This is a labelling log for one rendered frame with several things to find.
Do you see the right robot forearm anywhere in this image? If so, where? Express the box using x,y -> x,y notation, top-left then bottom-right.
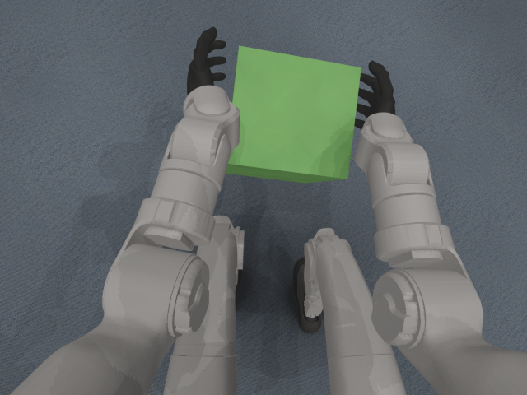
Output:
354,112 -> 483,310

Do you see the robot right upper arm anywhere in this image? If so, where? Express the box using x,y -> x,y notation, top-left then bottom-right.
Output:
371,268 -> 527,395

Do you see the robot left upper arm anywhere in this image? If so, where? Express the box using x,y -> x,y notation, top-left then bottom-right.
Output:
10,244 -> 209,395

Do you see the carton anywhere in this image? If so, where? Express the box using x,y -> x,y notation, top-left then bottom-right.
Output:
226,46 -> 361,184

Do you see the robot left foot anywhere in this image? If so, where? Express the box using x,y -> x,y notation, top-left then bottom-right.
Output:
236,269 -> 241,305

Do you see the left robot forearm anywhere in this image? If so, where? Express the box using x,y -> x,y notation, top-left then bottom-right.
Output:
102,86 -> 240,310

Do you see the left robot hand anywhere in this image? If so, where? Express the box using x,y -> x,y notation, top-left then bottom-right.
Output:
187,27 -> 226,94

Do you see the right robot hand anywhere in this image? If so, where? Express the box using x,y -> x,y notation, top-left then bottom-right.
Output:
354,61 -> 395,129

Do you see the robot left thigh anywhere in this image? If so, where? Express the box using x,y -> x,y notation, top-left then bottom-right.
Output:
163,223 -> 245,395

